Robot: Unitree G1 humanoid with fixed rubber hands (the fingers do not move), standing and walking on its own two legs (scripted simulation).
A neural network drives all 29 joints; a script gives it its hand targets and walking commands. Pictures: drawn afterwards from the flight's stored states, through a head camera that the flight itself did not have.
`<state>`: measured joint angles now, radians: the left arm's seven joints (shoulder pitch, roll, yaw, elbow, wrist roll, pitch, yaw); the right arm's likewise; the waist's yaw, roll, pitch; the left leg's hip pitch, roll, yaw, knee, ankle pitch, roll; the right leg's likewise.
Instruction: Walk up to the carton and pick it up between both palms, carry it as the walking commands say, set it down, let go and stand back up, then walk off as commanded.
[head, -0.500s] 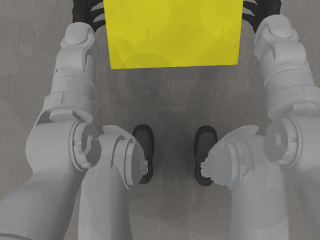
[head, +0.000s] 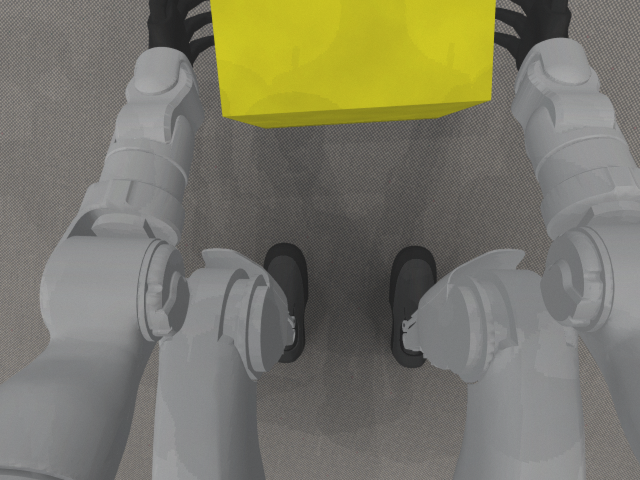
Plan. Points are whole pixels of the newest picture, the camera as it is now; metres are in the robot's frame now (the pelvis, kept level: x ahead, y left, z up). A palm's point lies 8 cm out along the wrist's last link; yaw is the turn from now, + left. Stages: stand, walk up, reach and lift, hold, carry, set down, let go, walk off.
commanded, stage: set down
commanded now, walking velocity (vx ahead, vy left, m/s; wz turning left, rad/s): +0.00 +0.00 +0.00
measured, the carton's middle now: (348, 44) +0.54 +0.00 -0.27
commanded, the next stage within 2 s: let go in 1.76 s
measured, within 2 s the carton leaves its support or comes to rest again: neither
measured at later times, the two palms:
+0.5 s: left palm (163, 54) +0.51 +0.19 -0.18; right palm (576, 27) +0.52 -0.21 -0.18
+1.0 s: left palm (91, 6) +0.52 +0.18 -0.07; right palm out of the picture +0.53 -0.22 -0.06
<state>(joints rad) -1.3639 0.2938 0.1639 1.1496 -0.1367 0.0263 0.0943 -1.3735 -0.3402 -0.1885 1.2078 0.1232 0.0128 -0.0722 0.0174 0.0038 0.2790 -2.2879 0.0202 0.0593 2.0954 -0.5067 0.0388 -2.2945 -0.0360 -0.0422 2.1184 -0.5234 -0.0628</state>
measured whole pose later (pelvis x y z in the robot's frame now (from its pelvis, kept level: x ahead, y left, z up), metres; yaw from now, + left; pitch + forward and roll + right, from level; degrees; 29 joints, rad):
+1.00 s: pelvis -0.02 +0.00 +0.05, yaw -1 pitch +23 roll +2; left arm -1.34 0.35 0.14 0.90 -0.21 0.24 0.15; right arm -1.37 -0.43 -0.17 0.91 0.22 0.23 -0.11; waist 0.02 0.00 0.52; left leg -1.87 0.02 0.06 2.02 -0.54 0.03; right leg -1.88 -0.02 -0.04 2.04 -0.56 -0.07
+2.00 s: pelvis +0.06 +0.00 +0.29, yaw -2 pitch +34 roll +1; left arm -0.95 0.35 0.19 0.92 -0.12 0.16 0.01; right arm -1.04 -0.40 -0.17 0.99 0.10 0.17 0.04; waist 0.02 0.00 0.05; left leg -1.32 0.00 0.05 1.07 -0.34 0.02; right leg -1.33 0.01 -0.02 1.09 -0.35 -0.03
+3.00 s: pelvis +0.12 +0.00 +0.38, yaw -3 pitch -5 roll +0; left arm 0.21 0.25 0.04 0.46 -0.09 0.20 -0.07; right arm 0.17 -0.24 -0.09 0.48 0.06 0.19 0.09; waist 0.02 0.01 0.03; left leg -0.17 0.00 0.05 0.54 -0.30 0.02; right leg -0.17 0.02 -0.01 0.55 -0.30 -0.03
